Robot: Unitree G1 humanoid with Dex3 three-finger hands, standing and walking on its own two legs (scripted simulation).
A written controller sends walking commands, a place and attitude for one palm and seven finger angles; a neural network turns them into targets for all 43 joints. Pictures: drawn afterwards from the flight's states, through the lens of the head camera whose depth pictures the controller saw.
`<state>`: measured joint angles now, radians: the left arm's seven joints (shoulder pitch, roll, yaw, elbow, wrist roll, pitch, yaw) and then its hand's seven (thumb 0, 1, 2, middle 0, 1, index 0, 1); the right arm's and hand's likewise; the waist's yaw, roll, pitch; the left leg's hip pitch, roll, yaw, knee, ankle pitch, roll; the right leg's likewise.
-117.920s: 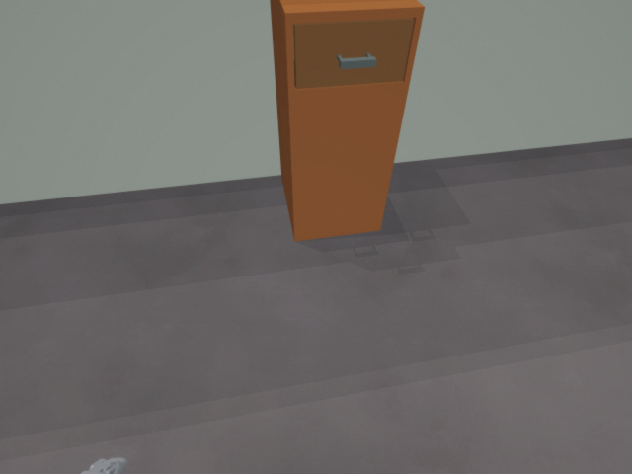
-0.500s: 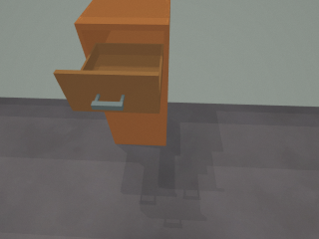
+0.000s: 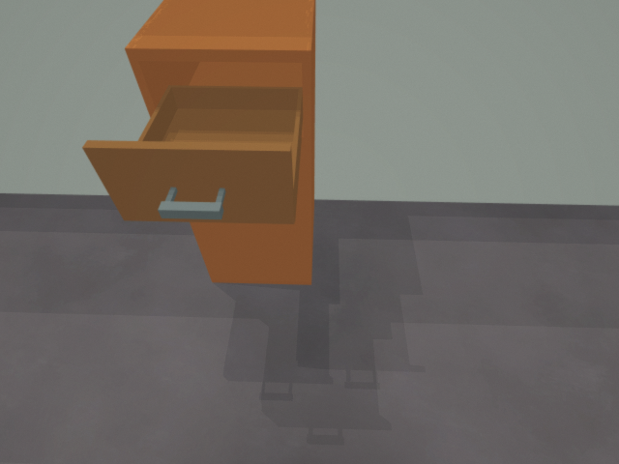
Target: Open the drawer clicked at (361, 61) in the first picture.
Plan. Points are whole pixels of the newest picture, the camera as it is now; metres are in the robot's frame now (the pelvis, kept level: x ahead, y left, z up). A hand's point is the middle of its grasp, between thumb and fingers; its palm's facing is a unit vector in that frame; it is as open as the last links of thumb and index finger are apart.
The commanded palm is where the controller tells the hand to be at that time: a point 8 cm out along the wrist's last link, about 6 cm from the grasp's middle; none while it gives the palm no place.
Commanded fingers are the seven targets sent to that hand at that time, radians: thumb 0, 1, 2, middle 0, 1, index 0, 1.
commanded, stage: look to check the result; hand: left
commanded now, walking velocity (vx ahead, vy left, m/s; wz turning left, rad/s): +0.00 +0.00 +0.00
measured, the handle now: (194, 201) +0.52 +0.23 +0.01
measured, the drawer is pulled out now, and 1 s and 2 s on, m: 0.30 0.30 0.30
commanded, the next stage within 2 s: stand and wait in 0.50 s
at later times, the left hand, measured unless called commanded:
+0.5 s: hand out of the picture +0.06 +0.21 -0.16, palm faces -0.02 -0.96 -0.29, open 7.4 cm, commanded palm none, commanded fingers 0.00 0.90 0.90 -0.20 -0.30 -0.20 -0.30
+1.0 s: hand out of the picture +0.11 +0.22 -0.15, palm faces -0.04 -0.94 -0.34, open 7.4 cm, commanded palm none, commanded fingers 0.00 0.90 0.90 -0.20 -0.30 -0.20 -0.30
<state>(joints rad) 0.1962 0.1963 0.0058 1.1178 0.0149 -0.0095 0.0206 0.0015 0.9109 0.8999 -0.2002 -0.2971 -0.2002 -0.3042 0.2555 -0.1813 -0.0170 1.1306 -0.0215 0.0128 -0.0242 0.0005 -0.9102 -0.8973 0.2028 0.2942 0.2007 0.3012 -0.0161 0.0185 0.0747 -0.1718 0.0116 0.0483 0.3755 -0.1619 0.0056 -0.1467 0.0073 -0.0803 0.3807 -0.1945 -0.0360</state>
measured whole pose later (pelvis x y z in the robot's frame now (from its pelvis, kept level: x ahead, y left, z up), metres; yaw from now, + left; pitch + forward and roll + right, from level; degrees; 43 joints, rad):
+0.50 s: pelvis +0.01 -0.01 +0.00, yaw +0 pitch -2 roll +0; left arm 0.16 0.25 0.01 1.14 0.02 -0.02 0.02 0.00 0.91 0.90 -0.20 -0.30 -0.20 -0.30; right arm 0.16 -0.24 -0.01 1.13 -0.02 0.01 -0.02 0.00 -0.91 -0.90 0.20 0.29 0.20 0.30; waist 0.00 0.03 0.08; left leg -0.14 0.02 0.05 0.33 -0.15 -0.01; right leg -0.11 0.02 -0.08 0.33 -0.19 -0.05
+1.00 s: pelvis +0.03 -0.01 +0.00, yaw -1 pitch -2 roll +0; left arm 0.11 0.30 0.01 1.12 0.01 -0.02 0.01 0.00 0.91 0.90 -0.20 -0.30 -0.20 -0.30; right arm 0.13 -0.30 -0.01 1.12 -0.02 0.01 -0.01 0.00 -0.91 -0.90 0.20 0.29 0.20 0.30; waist -0.01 0.02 0.08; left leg -0.10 0.03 0.05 0.30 -0.16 -0.02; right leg -0.08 0.03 -0.07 0.29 -0.19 -0.05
